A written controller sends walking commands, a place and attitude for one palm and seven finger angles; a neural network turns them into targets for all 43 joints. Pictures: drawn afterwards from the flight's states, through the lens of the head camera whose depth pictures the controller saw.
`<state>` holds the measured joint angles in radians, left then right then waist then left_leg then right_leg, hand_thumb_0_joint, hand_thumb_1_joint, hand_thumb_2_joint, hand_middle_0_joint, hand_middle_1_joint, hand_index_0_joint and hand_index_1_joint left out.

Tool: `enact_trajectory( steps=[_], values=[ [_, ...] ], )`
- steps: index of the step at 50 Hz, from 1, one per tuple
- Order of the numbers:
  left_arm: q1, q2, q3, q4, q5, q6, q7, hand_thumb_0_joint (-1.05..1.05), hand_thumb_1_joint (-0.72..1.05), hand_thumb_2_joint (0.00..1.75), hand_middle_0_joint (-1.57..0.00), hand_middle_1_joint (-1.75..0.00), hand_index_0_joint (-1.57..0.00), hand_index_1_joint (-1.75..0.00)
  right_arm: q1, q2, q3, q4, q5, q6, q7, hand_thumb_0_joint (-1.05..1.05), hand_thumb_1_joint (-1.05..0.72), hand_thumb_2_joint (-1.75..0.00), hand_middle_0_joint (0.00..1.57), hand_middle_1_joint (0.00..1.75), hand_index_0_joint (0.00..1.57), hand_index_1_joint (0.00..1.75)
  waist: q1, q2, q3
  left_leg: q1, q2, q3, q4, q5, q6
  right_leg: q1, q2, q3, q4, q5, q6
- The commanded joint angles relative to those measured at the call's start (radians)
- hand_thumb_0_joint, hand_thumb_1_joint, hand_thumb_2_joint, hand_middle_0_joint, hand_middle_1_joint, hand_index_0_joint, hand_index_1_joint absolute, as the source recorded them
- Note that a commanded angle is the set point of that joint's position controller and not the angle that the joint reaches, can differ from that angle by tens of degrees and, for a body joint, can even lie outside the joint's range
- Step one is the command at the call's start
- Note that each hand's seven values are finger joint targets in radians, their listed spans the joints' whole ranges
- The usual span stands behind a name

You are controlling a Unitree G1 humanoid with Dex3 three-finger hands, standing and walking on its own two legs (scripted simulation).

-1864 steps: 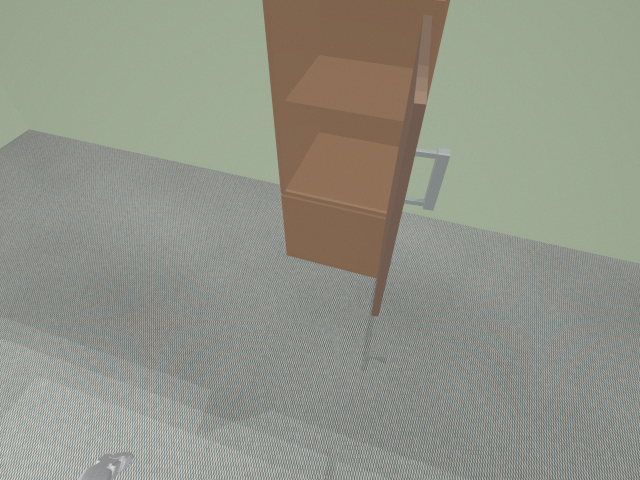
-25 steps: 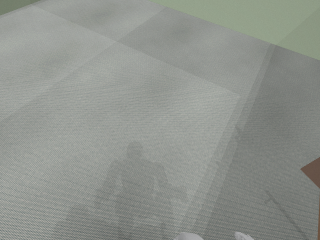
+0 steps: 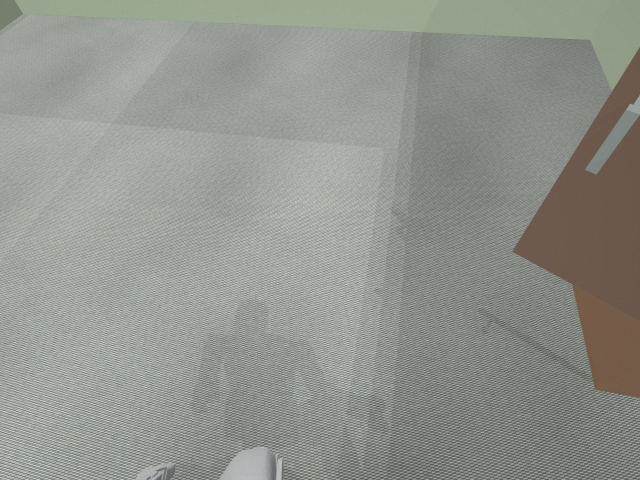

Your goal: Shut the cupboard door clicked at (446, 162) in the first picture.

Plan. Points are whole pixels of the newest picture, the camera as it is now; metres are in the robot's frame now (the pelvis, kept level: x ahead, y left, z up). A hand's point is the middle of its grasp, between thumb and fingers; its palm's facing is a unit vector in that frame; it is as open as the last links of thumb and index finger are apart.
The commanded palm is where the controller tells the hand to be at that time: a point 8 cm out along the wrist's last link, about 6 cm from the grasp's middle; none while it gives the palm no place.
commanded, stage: turn to face it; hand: left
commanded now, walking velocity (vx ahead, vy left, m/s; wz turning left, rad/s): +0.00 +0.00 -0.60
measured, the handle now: (615, 135) +0.65 -0.48 +0.02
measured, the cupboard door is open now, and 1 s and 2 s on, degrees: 60 60 60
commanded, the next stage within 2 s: take the last steps up to it in 1.14 s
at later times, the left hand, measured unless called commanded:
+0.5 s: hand (171, 468) +0.15 +0.24 -0.17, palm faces -0.24 -0.94 -0.22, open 7.4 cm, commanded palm none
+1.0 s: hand (270, 431) +0.20 +0.10 -0.15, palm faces -0.52 -0.82 -0.23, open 7.4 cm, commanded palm none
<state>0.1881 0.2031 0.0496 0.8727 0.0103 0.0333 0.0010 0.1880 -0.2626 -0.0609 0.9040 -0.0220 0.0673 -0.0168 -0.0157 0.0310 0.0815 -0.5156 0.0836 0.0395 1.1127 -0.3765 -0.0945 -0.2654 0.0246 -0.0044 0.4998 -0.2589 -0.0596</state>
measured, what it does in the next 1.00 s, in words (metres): steps on the spot, turning right: left foot, then right foot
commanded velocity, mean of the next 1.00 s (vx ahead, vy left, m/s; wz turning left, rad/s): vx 0.00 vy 0.00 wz -0.49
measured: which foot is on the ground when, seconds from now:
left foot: up 0.00-0.28, down 0.30-0.72, up 0.74-1.00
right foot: down 0.00-0.30, up 0.32-0.70, down 0.72-1.00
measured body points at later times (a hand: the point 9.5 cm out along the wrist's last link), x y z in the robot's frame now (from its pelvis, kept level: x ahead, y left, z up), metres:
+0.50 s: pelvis +0.02 +0.04 +0.00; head +0.08 +0.06 +0.45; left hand +0.17 +0.29 -0.15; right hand +0.05 -0.22 -0.12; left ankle +0.04 +0.15 -0.74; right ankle -0.05 -0.08 -0.65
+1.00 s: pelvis +0.02 -0.01 +0.00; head +0.04 -0.04 +0.45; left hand +0.23 +0.14 -0.13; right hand -0.08 -0.26 -0.15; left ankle +0.09 +0.12 -0.67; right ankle -0.03 -0.09 -0.74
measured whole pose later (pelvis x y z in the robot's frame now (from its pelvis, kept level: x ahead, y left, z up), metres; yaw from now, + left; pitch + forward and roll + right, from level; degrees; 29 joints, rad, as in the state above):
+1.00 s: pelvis +0.02 -0.01 +0.00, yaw -32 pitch +1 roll +1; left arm 0.18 0.19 0.03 0.90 0.01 0.02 0.01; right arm 0.22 -0.24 -0.05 0.94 -0.02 0.06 -0.02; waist -0.03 0.02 0.05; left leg -0.49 0.07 0.03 1.02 -0.38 -0.09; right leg -0.23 0.03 0.00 0.45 -0.24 -0.05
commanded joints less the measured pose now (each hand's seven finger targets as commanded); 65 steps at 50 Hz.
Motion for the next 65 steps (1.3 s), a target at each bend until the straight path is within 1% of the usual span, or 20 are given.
enact_trajectory(
  steps=[1,8,12,13,15,16,21,31,34,35,36,37,39,43,52,56,57,59,60,65],
  values=[
    [0.042,0.203,0.056,-0.056,0.006,-0.027,0.009,0.00,0.90,0.90,-0.20,-0.30,-0.20,-0.30,-0.022,-0.067,-0.014,-0.090,0.003,-0.026,0.002,0.00,-0.90,-0.90,0.20,0.30,0.20,0.30,0.028,-0.140,-0.144,-0.064,-0.003,-0.041,-0.048,0.028,-0.007,0.170,-0.236,0.266,-0.159,0.382,-0.116],
    [0.067,0.225,0.070,-0.048,0.015,-0.019,0.012,0.00,0.90,0.90,-0.20,-0.30,-0.20,-0.30,-0.085,-0.057,-0.006,-0.127,0.014,-0.040,-0.007,0.00,-0.90,-0.90,0.20,0.30,0.20,0.30,0.053,-0.158,-0.139,0.021,-0.043,-0.042,-0.292,-0.060,0.006,0.158,-0.248,0.397,-0.113,0.477,-0.154],
    [0.006,0.222,0.070,-0.054,0.009,-0.008,0.011,0.00,0.90,0.90,-0.20,-0.30,-0.20,-0.30,0.007,-0.057,-0.006,-0.102,0.022,-0.051,-0.015,0.00,-0.90,-0.90,0.20,0.30,0.20,0.30,-0.001,-0.153,-0.157,0.262,-0.073,-0.040,-0.596,0.094,0.025,0.029,-0.181,0.411,-0.035,0.433,-0.078],
    [-0.013,0.197,0.064,-0.062,0.001,-0.005,0.009,0.00,0.90,0.90,-0.20,-0.30,-0.20,-0.30,0.052,-0.084,-0.009,-0.089,0.020,-0.061,-0.019,0.00,-0.90,-0.90,0.20,0.30,0.20,0.30,-0.023,-0.109,-0.182,0.404,-0.024,-0.054,-0.719,0.185,0.034,-0.056,-0.121,0.356,0.022,0.337,-0.028],
    [0.018,0.127,0.048,-0.088,-0.006,-0.004,-0.004,0.00,0.90,0.90,-0.20,-0.30,-0.20,-0.30,0.078,-0.223,-0.029,-0.104,0.001,-0.067,-0.025,0.00,-0.90,-0.90,0.20,0.30,0.20,0.30,-0.018,0.270,-0.180,0.517,0.372,-0.397,-0.824,0.430,0.206,-0.300,0.057,0.085,0.397,-0.356,0.078],
    [0.004,0.158,0.050,-0.092,0.004,-0.002,-0.006,0.00,0.90,0.90,-0.20,-0.30,-0.20,-0.30,0.068,-0.210,-0.022,-0.117,-0.005,-0.059,-0.024,0.00,-0.90,-0.90,0.20,0.30,0.20,0.30,-0.022,0.165,-0.148,0.438,0.402,-0.369,-0.794,0.474,0.261,-0.278,0.003,0.088,0.545,-0.355,0.083],
    [0.017,0.139,0.062,-0.059,0.011,0.022,-0.037,0.00,0.90,0.90,-0.20,-0.30,-0.20,-0.30,-0.012,-0.133,0.000,-0.133,-0.008,-0.071,-0.034,0.00,-0.90,-0.90,0.20,0.30,0.20,0.30,0.023,0.135,-0.108,0.422,0.238,-0.085,-0.757,0.617,0.216,-0.314,-0.042,0.026,0.688,-0.194,0.122],
    [-0.079,0.098,0.040,-0.087,0.010,0.018,-0.043,0.00,0.90,0.90,-0.20,-0.30,-0.20,-0.30,0.089,-0.174,-0.032,-0.065,-0.010,-0.063,-0.013,0.00,-0.90,-0.90,0.20,0.30,0.20,0.30,-0.028,0.201,-0.115,0.452,0.267,0.049,-0.676,0.641,0.208,-0.158,-0.038,-0.095,0.295,-0.166,0.100],
    [0.021,0.121,0.046,-0.058,0.009,0.005,-0.038,0.00,0.90,0.90,-0.20,-0.30,-0.20,-0.30,0.045,-0.187,-0.039,-0.064,-0.003,-0.060,-0.006,0.00,-0.90,-0.90,0.20,0.30,0.20,0.30,0.038,0.146,-0.145,0.356,0.247,0.106,-0.539,0.526,0.139,0.062,-0.027,-0.102,0.019,0.044,0.068],
    [0.106,0.190,0.057,-0.033,0.016,-0.008,-0.030,0.00,0.90,0.90,-0.20,-0.30,-0.20,-0.30,0.046,-0.157,-0.035,-0.072,0.008,-0.059,0.000,0.00,-0.90,-0.90,0.20,0.30,0.20,0.30,0.077,-0.007,-0.190,0.241,0.188,0.154,-0.377,0.374,0.082,0.231,-0.116,0.010,-0.100,0.211,0.035],
    [0.155,0.314,0.079,-0.019,0.024,-0.022,-0.012,0.00,0.90,0.90,-0.20,-0.30,-0.20,-0.30,0.019,-0.055,-0.007,-0.119,0.011,-0.055,0.006,0.00,-0.90,-0.90,0.20,0.30,0.20,0.30,0.103,-0.347,-0.170,-0.066,0.012,0.183,-0.128,-0.231,0.020,0.355,-0.380,0.385,-0.154,0.533,-0.069],
    [0.183,0.331,0.076,-0.007,0.004,-0.017,0.002,0.00,0.90,0.90,-0.20,-0.30,-0.20,-0.30,-0.016,-0.086,-0.002,-0.127,0.011,-0.036,-0.006,0.00,-0.90,-0.90,0.20,0.30,0.20,0.30,0.118,-0.305,-0.174,-0.075,0.007,0.025,0.019,-0.293,0.028,0.250,-0.444,0.418,-0.159,0.610,-0.153],
    [0.059,0.265,0.067,-0.038,0.006,-0.016,0.015,0.00,0.90,0.90,-0.20,-0.30,-0.20,-0.30,-0.006,-0.079,-0.008,-0.099,0.008,-0.027,-0.010,0.00,-0.90,-0.90,0.20,0.30,0.20,0.30,0.056,-0.292,-0.105,-0.134,0.027,-0.047,0.102,-0.152,0.030,0.166,-0.354,0.366,-0.205,0.355,-0.131],
    [-0.006,0.185,0.036,-0.052,0.001,-0.032,0.016,0.00,0.90,0.90,-0.20,-0.30,-0.20,-0.30,0.060,-0.074,-0.003,-0.039,0.002,-0.030,0.002,0.00,-0.90,-0.90,0.20,0.30,0.20,0.30,0.002,-0.178,-0.158,-0.051,0.022,-0.033,0.034,0.012,0.006,0.168,-0.245,0.167,-0.142,0.539,-0.098],
    [0.041,0.196,0.047,-0.014,0.017,-0.027,0.017,0.00,0.90,0.90,-0.20,-0.30,-0.20,-0.30,0.008,-0.039,0.003,-0.048,0.009,-0.034,-0.003,0.00,-0.90,-0.90,0.20,0.30,0.20,0.30,0.031,-0.155,-0.110,0.038,-0.024,-0.012,-0.252,-0.043,0.015,0.125,-0.265,0.269,-0.162,0.407,-0.153],
    [0.003,0.183,0.048,0.000,0.011,-0.019,0.019,0.00,0.90,0.90,-0.20,-0.30,-0.20,-0.30,0.091,-0.027,0.008,-0.016,0.014,-0.050,-0.011,0.00,-0.90,-0.90,0.20,0.30,0.20,0.30,-0.013,-0.158,-0.114,0.269,-0.049,-0.005,-0.567,0.125,0.032,0.014,-0.223,0.278,-0.088,0.328,-0.094],
    [0.000,0.161,0.044,-0.005,0.004,-0.015,0.017,0.00,0.90,0.90,-0.20,-0.30,-0.20,-0.30,0.126,-0.043,0.007,-0.004,0.013,-0.059,-0.014,0.00,-0.90,-0.90,0.20,0.30,0.20,0.30,-0.026,-0.113,-0.116,0.391,-0.029,-0.020,-0.680,0.210,0.043,-0.073,-0.175,0.249,-0.047,0.232,-0.051],
    [0.061,0.079,0.027,-0.010,-0.009,-0.005,0.009,0.00,0.90,0.90,-0.20,-0.30,-0.20,-0.30,0.125,-0.175,-0.011,-0.020,-0.005,-0.069,-0.022,0.00,-0.90,-0.90,0.20,0.30,0.20,0.30,-0.005,0.263,-0.122,0.435,0.297,-0.350,-0.815,0.369,0.194,-0.209,0.021,0.056,0.229,-0.228,0.052],
    [0.043,0.100,0.033,-0.014,-0.001,0.000,0.008,0.00,0.90,0.90,-0.20,-0.30,-0.20,-0.30,0.108,-0.174,-0.008,-0.031,-0.012,-0.061,-0.026,0.00,-0.90,-0.90,0.20,0.30,0.20,0.30,-0.011,0.206,-0.092,0.325,0.344,-0.354,-0.842,0.319,0.260,-0.175,0.002,0.059,0.389,-0.324,0.054],
    [0.046,0.097,0.045,0.025,0.016,0.013,-0.020,0.00,0.90,0.90,-0.20,-0.30,-0.20,-0.30,0.082,-0.113,0.010,-0.028,-0.017,-0.076,-0.034,0.00,-0.90,-0.90,0.20,0.30,0.20,0.30,0.004,0.122,-0.082,0.367,0.241,-0.189,-0.866,0.217,0.220,-0.267,-0.032,0.044,0.605,-0.181,0.081]
  ],
)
